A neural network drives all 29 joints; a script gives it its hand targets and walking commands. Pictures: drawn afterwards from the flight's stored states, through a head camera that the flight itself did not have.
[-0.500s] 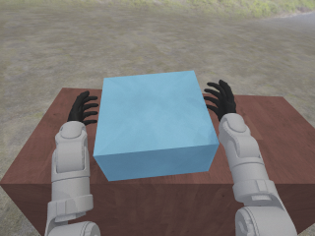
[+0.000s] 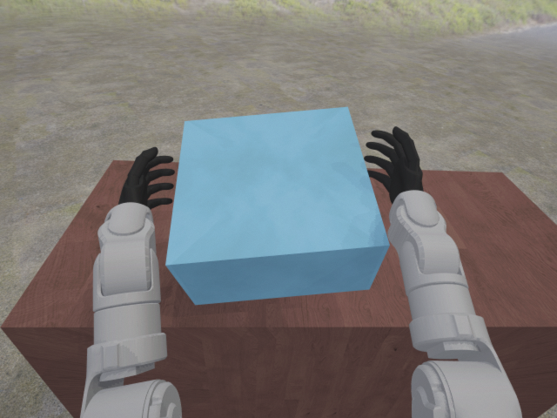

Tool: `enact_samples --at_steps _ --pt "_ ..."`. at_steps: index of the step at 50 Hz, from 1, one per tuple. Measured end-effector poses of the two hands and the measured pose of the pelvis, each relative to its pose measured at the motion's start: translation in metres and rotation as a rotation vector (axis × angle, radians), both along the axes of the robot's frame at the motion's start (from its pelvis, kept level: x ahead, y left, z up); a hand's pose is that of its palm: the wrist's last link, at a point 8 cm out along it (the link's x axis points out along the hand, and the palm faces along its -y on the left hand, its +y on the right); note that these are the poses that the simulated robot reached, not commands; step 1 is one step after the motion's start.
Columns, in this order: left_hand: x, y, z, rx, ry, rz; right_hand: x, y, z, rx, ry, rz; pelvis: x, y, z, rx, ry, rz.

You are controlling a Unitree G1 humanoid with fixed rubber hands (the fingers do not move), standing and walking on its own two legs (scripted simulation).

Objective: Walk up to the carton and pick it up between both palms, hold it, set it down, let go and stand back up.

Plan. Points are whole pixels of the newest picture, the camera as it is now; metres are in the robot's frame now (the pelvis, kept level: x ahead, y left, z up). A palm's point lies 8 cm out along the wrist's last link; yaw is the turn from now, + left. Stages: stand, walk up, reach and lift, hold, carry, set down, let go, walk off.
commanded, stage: set down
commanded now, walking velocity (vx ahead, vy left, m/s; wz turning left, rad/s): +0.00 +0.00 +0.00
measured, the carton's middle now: (274, 202) +0.42 +0.00 +0.14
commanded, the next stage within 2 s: none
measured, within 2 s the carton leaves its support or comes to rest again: neither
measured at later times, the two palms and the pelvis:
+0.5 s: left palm (153, 227) +0.38 +0.19 +0.12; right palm (385, 201) +0.38 -0.17 +0.18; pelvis +0.03 +0.00 +0.00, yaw +1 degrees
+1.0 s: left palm (155, 228) +0.40 +0.19 +0.10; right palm (380, 211) +0.39 -0.17 +0.16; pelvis +0.02 +0.01 +0.00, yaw +0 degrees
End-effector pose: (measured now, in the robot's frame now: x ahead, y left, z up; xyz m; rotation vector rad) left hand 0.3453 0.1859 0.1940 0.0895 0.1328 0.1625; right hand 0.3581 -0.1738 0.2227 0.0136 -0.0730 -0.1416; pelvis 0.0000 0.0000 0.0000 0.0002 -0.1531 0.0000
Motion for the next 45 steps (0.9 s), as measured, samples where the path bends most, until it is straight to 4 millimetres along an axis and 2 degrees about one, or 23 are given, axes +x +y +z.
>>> enact_samples --at_steps 4,8,11,16,19,22,27,30,38,45 --pt "0.007 0.001 -0.001 -0.002 -0.005 -0.019 0.001 0.001 0.006 -0.014 -0.055 -0.009 0.004 -0.001 0.0 0.003 -0.015 -0.001" --pt "0.013 0.004 -0.017 -0.008 0.02 -0.03 0.005 0.006 0.003 -0.032 -0.089 -0.006 0.008 -0.001 0.0 0.006 -0.026 -0.002" --pt "0.017 0.008 -0.036 -0.01 0.055 -0.028 0.011 0.011 -0.009 -0.053 -0.076 0.001 0.011 -0.001 0.0 0.007 -0.031 0.0" --pt "0.02 0.011 -0.072 -0.009 0.108 -0.02 0.02 0.015 -0.043 -0.078 -0.026 0.007 0.016 -0.001 0.0 0.005 -0.029 0.008" --pt "0.023 0.009 -0.086 -0.01 0.114 -0.014 0.022 0.014 -0.057 -0.085 -0.022 0.002 0.019 0.0 0.0 0.003 -0.008 0.013" --pt "0.029 0.005 -0.085 0.001 0.083 -0.007 0.024 0.01 -0.057 -0.081 -0.053 -0.008 0.023 0.0 0.0 0.001 0.016 0.015" --pt "0.042 -0.003 -0.064 0.03 0.027 -0.027 0.026 0.002 -0.039 -0.074 -0.103 -0.033 0.029 0.001 0.0 -0.001 0.017 0.017" --pt "0.049 -0.005 -0.059 0.03 0.055 -0.069 0.024 -0.002 -0.04 -0.061 -0.071 -0.061 0.03 0.003 0.0 0.001 0.001 0.014" --pt "0.048 0.003 -0.077 0.02 0.128 -0.093 0.022 0.005 -0.064 -0.056 0.004 -0.078 0.023 0.013 0.0 0.002 -0.002 -0.009" --pt "0.046 0.008 -0.088 0.007 0.108 -0.063 0.026 0.013 -0.064 -0.07 -0.012 -0.062 0.017 0.015 0.001 0.0 0.036 -0.012"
